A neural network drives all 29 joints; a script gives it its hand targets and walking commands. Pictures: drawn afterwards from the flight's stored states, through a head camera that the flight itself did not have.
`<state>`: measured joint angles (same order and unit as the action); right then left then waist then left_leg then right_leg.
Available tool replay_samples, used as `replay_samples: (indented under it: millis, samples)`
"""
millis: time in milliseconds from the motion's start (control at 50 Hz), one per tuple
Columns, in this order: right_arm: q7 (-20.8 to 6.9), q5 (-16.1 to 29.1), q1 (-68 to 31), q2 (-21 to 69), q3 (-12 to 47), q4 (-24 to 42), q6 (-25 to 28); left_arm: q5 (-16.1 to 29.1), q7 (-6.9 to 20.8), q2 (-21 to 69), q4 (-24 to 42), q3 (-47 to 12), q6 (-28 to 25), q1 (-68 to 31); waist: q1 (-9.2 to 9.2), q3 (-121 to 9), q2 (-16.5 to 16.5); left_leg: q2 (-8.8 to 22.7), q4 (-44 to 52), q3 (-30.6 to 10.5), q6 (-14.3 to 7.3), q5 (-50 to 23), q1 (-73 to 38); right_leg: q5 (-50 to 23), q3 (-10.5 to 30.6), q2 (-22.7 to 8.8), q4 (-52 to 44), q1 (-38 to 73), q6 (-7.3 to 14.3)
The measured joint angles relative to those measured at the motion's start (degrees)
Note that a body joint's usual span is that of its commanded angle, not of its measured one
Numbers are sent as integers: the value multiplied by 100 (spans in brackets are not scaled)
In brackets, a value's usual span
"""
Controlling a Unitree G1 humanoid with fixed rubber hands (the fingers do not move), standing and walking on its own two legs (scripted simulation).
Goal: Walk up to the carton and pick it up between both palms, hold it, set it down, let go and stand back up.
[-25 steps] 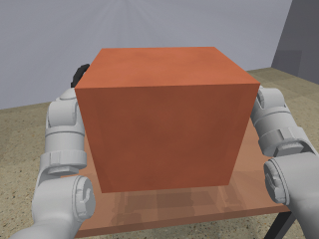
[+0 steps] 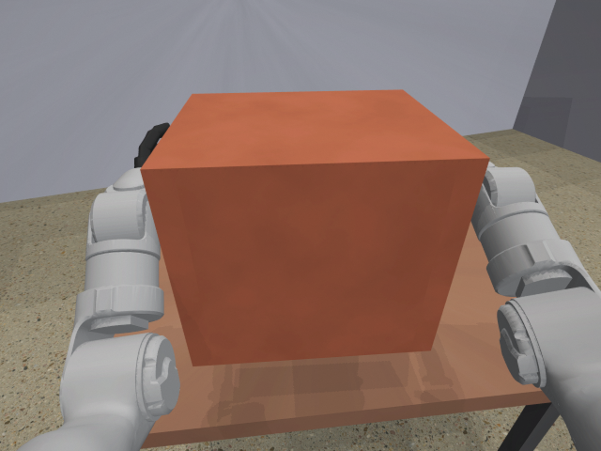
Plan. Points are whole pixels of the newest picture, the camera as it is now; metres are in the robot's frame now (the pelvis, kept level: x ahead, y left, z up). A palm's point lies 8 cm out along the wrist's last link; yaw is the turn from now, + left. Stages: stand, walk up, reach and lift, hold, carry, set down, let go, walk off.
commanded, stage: hold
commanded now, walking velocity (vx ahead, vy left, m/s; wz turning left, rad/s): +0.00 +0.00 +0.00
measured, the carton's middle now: (306, 216) +0.34 +0.00 +0.23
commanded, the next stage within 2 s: none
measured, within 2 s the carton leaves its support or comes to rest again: neither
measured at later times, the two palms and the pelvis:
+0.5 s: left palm (154, 177) +0.37 +0.19 +0.27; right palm (453, 170) +0.37 -0.19 +0.28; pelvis +0.00 +0.00 +0.00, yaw +0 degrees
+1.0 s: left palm (153, 181) +0.37 +0.19 +0.27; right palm (451, 172) +0.37 -0.19 +0.28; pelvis +0.00 +0.00 +0.00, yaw +0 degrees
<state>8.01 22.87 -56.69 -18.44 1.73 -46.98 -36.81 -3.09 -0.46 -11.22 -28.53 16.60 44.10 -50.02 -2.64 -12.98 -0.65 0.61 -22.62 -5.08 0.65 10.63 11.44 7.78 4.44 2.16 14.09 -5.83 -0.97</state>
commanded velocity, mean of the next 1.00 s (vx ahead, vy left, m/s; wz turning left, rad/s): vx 0.00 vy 0.00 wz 0.00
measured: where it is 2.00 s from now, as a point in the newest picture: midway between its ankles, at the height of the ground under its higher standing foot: outside the picture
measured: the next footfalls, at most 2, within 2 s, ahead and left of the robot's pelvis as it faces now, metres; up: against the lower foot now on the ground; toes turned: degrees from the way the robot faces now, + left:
none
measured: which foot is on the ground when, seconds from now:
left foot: down 0.00-1.00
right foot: down 0.00-1.00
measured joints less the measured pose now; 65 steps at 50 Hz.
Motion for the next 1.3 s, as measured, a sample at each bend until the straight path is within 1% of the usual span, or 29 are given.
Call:
replay_samples:
  millis: [120,180,280,340,480,620,800,880,960,1080,1160,1240,1300]
  samples:
    - [61,50,139,7,63,263,8,59,-8,-34,233,-47,14,122,-37,6,-1,-3,-6,-9,2,4,4,6,-7,-1,2,1,-4]
    - [58,81,139,24,-21,242,33,2,-11,1,315,-18,67,116,-33,17,10,-1,-24,-3,2,18,-10,13,0,2,14,15,-1]
    - [13,-19,76,10,-89,145,-38,-32,-6,27,104,2,45,4,-27,39,25,-8,-5,11,-6,5,-22,16,13,-6,28,9,-4]
    - [18,13,76,-43,5,230,-42,-14,-10,28,182,-25,14,48,-35,43,47,-5,6,16,-7,-6,-14,-3,19,-4,4,5,-8]
    - [26,24,57,-38,52,210,-16,-4,-12,47,160,86,12,14,-3,-1,43,3,50,47,-6,-24,-20,-7,50,1,15,-27,-5]
    - [21,-45,0,30,-30,44,-23,9,14,10,-28,95,-25,-23,4,-22,24,-3,39,11,2,-20,-20,13,13,0,31,-17,6]
    - [32,-14,19,31,-42,86,-16,21,18,-35,44,3,-3,-1,-12,15,4,-1,16,-10,8,-6,-18,9,-8,5,9,10,10]
    - [58,44,97,-11,55,268,-41,41,17,-32,209,-29,10,96,-34,26,12,2,11,-9,6,-3,-23,-5,-5,7,-19,29,6]
    - [61,66,131,3,9,279,-30,2,14,12,292,2,39,142,-44,27,6,0,4,0,3,4,-31,7,5,7,5,26,4]
    - [54,17,81,36,-52,210,-36,2,15,23,214,80,30,84,-46,28,-6,-5,21,24,-4,-14,-15,9,26,0,36,-18,-2]
    - [52,20,82,11,-6,255,-29,25,8,0,221,44,18,71,-29,7,0,-3,26,31,-6,-18,-4,-8,34,1,12,-24,-3]
    - [23,9,9,16,-61,93,-33,-25,9,15,143,38,43,29,-9,3,0,-9,25,30,-8,-18,-4,-2,32,-3,24,-28,-3]
    - [16,24,24,-4,-4,118,-14,-4,-2,-6,176,-17,41,56,-3,-20,11,-7,12,25,-7,-12,15,-1,28,-1,22,-38,-3]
